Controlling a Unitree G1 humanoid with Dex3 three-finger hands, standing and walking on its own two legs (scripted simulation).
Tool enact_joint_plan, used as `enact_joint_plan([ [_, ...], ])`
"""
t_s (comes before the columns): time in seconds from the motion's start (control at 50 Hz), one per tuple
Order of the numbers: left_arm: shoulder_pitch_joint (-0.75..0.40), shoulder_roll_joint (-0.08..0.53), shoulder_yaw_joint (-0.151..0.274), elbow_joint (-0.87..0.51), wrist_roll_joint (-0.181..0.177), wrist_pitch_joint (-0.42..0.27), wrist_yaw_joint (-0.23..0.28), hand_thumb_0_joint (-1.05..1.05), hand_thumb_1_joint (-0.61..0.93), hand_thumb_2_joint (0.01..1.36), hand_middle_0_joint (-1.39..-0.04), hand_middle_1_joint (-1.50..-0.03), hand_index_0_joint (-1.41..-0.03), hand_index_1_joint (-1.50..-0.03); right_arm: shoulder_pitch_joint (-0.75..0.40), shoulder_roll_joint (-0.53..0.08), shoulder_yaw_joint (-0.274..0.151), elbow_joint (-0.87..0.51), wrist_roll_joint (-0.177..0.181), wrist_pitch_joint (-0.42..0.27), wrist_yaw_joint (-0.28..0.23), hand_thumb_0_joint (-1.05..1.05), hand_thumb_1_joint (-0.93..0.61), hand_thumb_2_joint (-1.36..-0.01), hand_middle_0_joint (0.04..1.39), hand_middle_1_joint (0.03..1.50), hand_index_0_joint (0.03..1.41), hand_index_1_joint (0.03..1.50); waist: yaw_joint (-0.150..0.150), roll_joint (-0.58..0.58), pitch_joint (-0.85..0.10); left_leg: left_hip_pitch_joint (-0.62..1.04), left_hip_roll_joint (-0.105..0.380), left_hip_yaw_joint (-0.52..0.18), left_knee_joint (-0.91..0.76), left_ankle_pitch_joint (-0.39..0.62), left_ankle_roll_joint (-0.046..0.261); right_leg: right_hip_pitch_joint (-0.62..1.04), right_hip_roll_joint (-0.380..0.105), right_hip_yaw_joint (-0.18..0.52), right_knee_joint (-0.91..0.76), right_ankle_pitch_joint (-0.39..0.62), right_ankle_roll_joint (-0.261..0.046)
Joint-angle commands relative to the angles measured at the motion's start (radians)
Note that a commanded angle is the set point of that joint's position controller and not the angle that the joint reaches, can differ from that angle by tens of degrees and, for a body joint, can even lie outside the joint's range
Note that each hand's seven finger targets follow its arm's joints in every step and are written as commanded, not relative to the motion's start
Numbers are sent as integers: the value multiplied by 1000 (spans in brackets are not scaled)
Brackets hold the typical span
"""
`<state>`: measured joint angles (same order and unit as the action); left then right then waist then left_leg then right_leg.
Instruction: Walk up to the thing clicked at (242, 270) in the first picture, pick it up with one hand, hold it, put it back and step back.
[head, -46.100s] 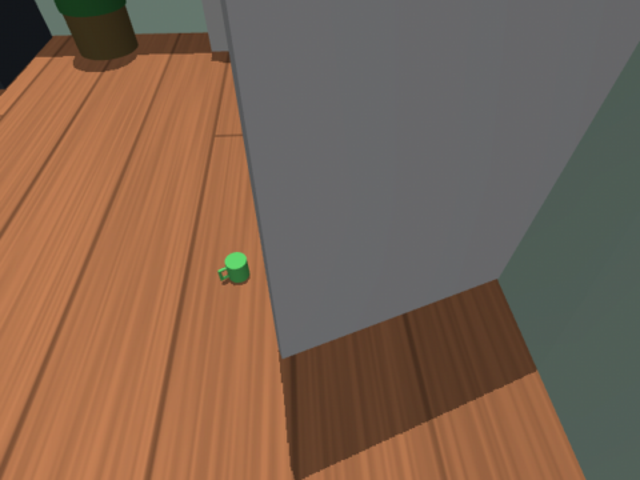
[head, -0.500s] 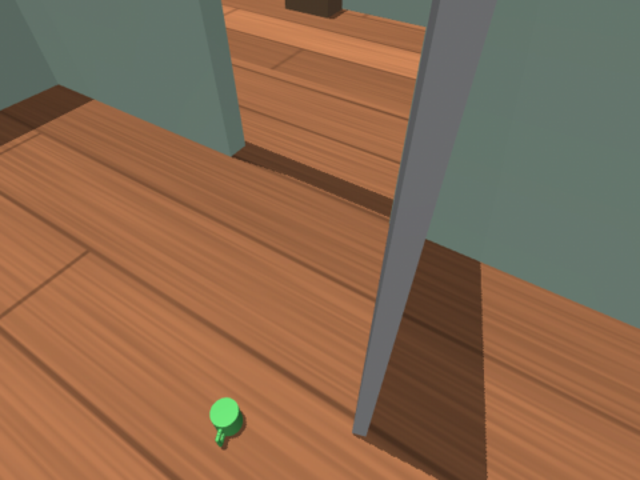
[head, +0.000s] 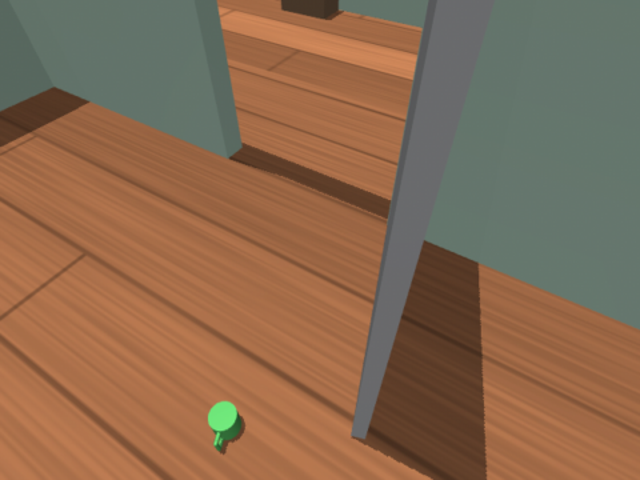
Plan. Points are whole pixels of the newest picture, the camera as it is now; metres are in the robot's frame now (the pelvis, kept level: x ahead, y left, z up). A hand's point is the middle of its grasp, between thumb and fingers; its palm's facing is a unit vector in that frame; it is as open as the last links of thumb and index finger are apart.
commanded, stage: stand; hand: left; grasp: from above
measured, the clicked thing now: (223, 426) +0.40 +0.29 -0.74
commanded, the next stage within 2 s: step back in 0.60 s
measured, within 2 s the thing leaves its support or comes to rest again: neither
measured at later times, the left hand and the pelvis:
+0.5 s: hand out of the picture +0.07 +0.25 -0.16, palm faces +0.01 -0.94 -0.34, open 7.4 cm; pelvis +0.00 +0.00 +0.00, yaw +0 degrees
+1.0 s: hand out of the picture +0.01 +0.25 -0.16, palm faces -0.03 -0.90 -0.44, open 7.4 cm; pelvis -0.07 -0.02 -0.03, yaw -1 degrees
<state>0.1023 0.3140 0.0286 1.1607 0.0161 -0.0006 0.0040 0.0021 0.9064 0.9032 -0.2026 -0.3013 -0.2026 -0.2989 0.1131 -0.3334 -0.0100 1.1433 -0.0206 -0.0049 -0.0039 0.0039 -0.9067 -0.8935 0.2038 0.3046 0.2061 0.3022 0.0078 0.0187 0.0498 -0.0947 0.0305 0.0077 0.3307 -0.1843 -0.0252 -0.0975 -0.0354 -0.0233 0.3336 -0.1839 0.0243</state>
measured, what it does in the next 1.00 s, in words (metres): lifts its right foot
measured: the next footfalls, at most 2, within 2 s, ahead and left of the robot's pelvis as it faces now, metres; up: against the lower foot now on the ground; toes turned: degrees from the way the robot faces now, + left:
left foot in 1.32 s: -0.13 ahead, +0.11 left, +0.00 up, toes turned +0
right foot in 1.76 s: -0.28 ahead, -0.13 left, +0.00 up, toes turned -2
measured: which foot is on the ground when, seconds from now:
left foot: down 0.00-0.92, up 0.94-1.00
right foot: down 0.00-1.00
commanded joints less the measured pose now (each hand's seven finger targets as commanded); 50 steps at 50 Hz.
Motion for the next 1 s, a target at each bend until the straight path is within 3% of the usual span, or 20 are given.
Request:
enact_joint_plan([
  [0.0, -38, 210, 32, -62, -1, -25, 15, 0, 900, 900, -200, -300, -200, -301, -31, -199, -34, -57, 4, -25, -13, 0, -900, -900, 200, 300, 200, 300, -5, -22, -58, -13, 99, -71, -51, 130, 40, 9, -97, 79, -60, 144, -31],
  [0.18, -40, 223, 31, -68, -2, -26, 12, 0, 900, 900, -200, -300, -200, -300, -27, -197, -33, -56, 4, -24, -11, 0, -900, -900, 200, 300, 200, 300, -8, -25, -50, -20, 99, -74, -65, 94, 37, 1, -95, 80, -66, 100, -34],
  [0.28, -36, 219, 29, -74, -2, -28, 12, 0, 900, 900, -200, -300, -200, -300, -32, -207, -35, -59, 5, -26, -12, 0, -900, -900, 200, 300, 200, 300, -7, -15, -69, -18, 104, -71, -51, 133, 40, 22, -103, 85, -57, 163, -36],
  [0.56, -30, 229, 27, -74, -3, -30, 10, 0, 900, 900, -200, -300, -200, -300, -32, -210, -35, -59, 4, -22, -8, 0, -900, -900, 200, 300, 200, 300, -8, -20, -40, -31, 100, -74, -70, 52, 41, -7, -98, 83, -72, 83, -34],
  [0.58, -25, 306, 60, -113, -25, -19, 13, 0, 900, 900, -200, -300, -200, -300, -64, -261, -56, -85, 15, -2, -1, 0, -900, -900, 200, 300, 200, 300, -9, -38, 58, -91, 85, -93, 38, 215, 58, -100, -89, 107, 16, 292, -43],
  [0.62, -8, 295, 64, -147, -28, -15, 18, 0, 900, 900, -200, -300, -200, -300, -31, -248, -58, -110, 29, 9, 1, 0, -900, -900, 200, 300, 200, 300, -19, -31, -36, -74, 83, -76, 101, 279, 68, -63, -93, 97, 68, 360, -68],
  [0.66, -15, 282, 62, -187, -26, -6, 19, 0, 900, 900, -200, -300, -200, -300, -22, -267, -73, -134, 26, 17, 2, 0, -900, -900, 200, 300, 200, 300, -28, -19, -103, -84, 94, -79, 120, 280, 99, -69, -76, 95, 139, 293, -83],
  [0.72, -19, 264, 55, -223, -18, 9, 15, 0, 900, 900, -200, -300, -200, -300, -39, -287, -89, -172, 24, 28, 6, 0, -900, -900, 200, 300, 200, 300, -30, 50, -112, -125, 138, -133, 92, 243, 148, -115, -26, 62, 247, 157, -74],
  [0.76, 30, 250, 57, -228, -12, 20, 12, 0, 900, 900, -200, -300, -200, -300, -70, -308, -100, -207, 19, 33, 5, 0, -900, -900, 200, 300, 200, 300, -16, 131, -116, -170, 217, -196, 66, 242, 217, -121, 35, 10, 409, -41, -62],
  [0.78, 60, 253, 63, -228, -8, 26, 11, 0, 900, 900, -200, -300, -200, -300, -83, -323, -108, -230, 15, 35, 4, 0, -900, -900, 200, 300, 200, 300, -8, 170, -115, -213, 258, -229, 69, 269, 259, -120, 54, 7, 502, -190, -61],
  [0.8, 85, 251, 67, -231, -7, 32, 10, 0, 900, 900, -200, -300, -200, -300, -95, -322, -109, -248, 9, 36, 2, 0, -900, -900, 200, 300, 200, 300, 4, 185, -116, -231, 284, -238, 77, 291, 286, -138, 64, 23, 554, -297, -64],
  [0.82, 110, 249, 70, -233, -9, 35, 7, 0, 900, 900, -200, -300, -200, -300, -114, -320, -110, -271, 6, 39, 3, 0, -900, -900, 200, 300, 200, 300, 20, 197, -115, -229, 290, -227, 111, 323, 288, -148, 55, 40, 557, -316, -70],
  [0.84, 137, 239, 73, -231, -10, 33, 7, 0, 900, 900, -200, -300, -200, -300, -132, -306, -106, -285, 3, 43, 2, 0, -900, -900, 200, 300, 200, 300, 39, 184, -115, -218, 263, -193, 170, 353, 261, -144, 47, 47, 483, -276, -76],
  [0.86, 159, 235, 77, -226, -9, 26, 7, 0, 900, 900, -200, -300, -200, -300, -143, -294, -104, -293, 7, 50, 2, 0, -900, -900, 200, 300, 200, 300, 55, 161, -112, -227, 216, -165, 252, 336, 211, -106, 33, 55, 332, -149, -73],
  [0.88, 150, 261, 82, -234, 1, 16, 10, 0, 900, 900, -200, -300, -200, -300, -129, -259, -96, -292, 18, 58, 3, 0, -900, -900, 200, 300, 200, 300, 55, 29, -87, -224, 103, -97, 404, 181, 128, -123, -48, 161, 99, 80, -76],
  [0.9, 115, 352, 104, -259, 17, 0, 17, 0, 900, 900, -200, -300, -200, -300, -122, -201, -79, -313, 35, 62, 1, 0, -900, -900, 200, 300, 200, 300, 31, -194, -39, -379, -77, -42, 585, -127, 54, -86, -214, 408, 30, 356, -120],
  [0.92, 66, 402, 114, -297, 19, -1, 20, 0, 900, 900, -200, -300, -200, -300, -74, -190, -75, -300, 31, 69, -16, 0, -900, -900, 200, 300, 200, 300, 23, -224, -39, -414, -142, -127, 728, -450, 41, -123, -328, 488, 37, 518, -259],
  [0.94, 38, 417, 116, -320, 20, -5, 23, 0, 900, 900, -200, -300, -200, -300, -36, -211, -85, -284, 25, 77, -26, 0, -900, -900, 200, 300, 200, 300, 13, -208, -60, -369, -138, -204, 870, -487, 45, -212, -363, 530, 25, 472, -311],
  [0.96, -12, 374, 110, -340, 15, -6, 27, 0, 900, 900, -200, -300, -200, -300, -12, -235, -91, -272, 34, 76, -24, 0, -900, -900, 200, 300, 200, 300, -10, -167, -53, -346, -135, -223, 941, -410, 43, -220, -305, 448, 36, 425, -298],
  [0.98, -61, 336, 101, -351, 18, -6, 29, 0, 900, 900, -200, -300, -200, -300, 24, -247, -98, -258, 42, 71, -22, 0, -900, -900, 200, 300, 200, 300, -36, -139, -62, -366, -142, -220, 939, -353, 36, -160, -228, 346, 76, 419, -256],
])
